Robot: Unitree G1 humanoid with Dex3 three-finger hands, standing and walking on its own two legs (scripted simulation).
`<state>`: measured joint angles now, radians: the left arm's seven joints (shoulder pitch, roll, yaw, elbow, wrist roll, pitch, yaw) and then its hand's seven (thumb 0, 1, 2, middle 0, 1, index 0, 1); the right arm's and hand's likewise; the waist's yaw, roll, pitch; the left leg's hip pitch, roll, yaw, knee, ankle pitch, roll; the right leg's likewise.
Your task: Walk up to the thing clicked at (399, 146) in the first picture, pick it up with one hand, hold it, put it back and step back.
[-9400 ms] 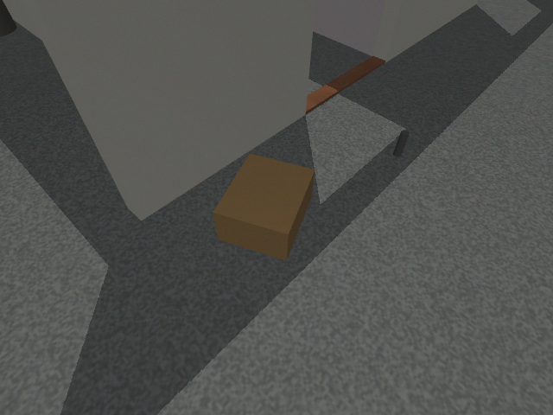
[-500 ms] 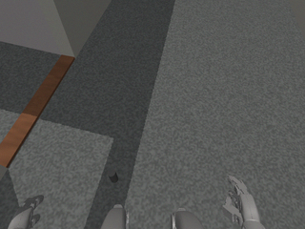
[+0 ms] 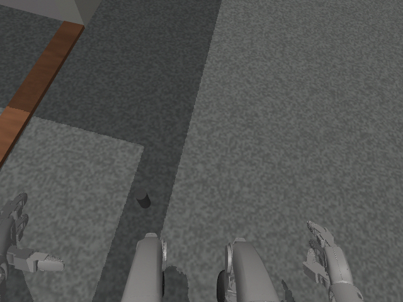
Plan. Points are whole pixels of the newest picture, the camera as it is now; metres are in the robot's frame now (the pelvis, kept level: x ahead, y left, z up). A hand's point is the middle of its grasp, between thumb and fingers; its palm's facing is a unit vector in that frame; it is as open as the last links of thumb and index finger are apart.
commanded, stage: go down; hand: left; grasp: from the side
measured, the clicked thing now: (143, 198) +0.43 +0.20 -0.53
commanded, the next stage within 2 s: none
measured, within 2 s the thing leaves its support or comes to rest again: neither
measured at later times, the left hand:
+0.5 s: hand (47, 208) +0.31 +0.36 -0.16, palm faces +0.14 -0.96 -0.24, open 16.6 cm
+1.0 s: hand (49, 198) +0.33 +0.37 -0.19, palm faces +0.14 -0.97 -0.19, open 17.0 cm
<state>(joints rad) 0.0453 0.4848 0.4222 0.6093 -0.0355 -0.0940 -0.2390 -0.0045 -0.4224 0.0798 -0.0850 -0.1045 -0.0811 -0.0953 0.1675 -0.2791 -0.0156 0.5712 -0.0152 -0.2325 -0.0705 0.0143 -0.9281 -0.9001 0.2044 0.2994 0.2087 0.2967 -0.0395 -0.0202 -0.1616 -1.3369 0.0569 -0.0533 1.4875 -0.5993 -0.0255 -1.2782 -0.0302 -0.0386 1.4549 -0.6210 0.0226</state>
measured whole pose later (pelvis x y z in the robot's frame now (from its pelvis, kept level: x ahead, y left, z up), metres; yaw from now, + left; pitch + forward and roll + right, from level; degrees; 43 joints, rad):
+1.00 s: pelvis -0.05 +0.00 -0.18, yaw -4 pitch +32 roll -6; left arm -0.47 0.77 0.73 0.96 -0.12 -0.36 -0.59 -0.01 -0.42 0.10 -0.04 -0.10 -0.04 -0.08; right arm 0.10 -0.33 0.06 0.68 -0.04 -0.15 -0.03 0.01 -0.90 -0.90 0.20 0.30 0.21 0.30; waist -0.06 -0.03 -0.13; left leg -2.00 0.05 -0.13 2.10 -0.67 -0.04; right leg -1.92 -0.01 -0.06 2.05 -0.69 0.02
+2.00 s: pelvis -0.06 +0.00 -0.23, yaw -5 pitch +31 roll -7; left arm -0.57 0.88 0.81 1.03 -0.15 -0.37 -0.66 -0.01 -0.46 0.11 -0.03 -0.09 -0.03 -0.08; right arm 0.11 -0.35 0.09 0.68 -0.05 -0.14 -0.01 0.01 -0.90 -0.90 0.20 0.30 0.21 0.30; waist -0.09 -0.04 -0.09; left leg -2.14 0.04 -0.15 2.26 -0.67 -0.03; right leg -2.06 0.00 -0.05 2.21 -0.70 0.03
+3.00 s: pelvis -0.06 +0.01 -0.30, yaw -9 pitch +23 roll -10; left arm -0.65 0.92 0.81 1.30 -0.22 -0.69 -0.68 -0.01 -0.52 0.08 -0.06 -0.09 -0.04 -0.10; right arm -0.03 -0.38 0.27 0.63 -0.16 -0.13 0.03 0.01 -0.89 -0.90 0.20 0.30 0.21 0.30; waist -0.17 -0.15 0.10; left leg -2.24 0.04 -0.25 2.50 -0.69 -0.05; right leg -2.13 0.04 -0.11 2.38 -0.68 0.05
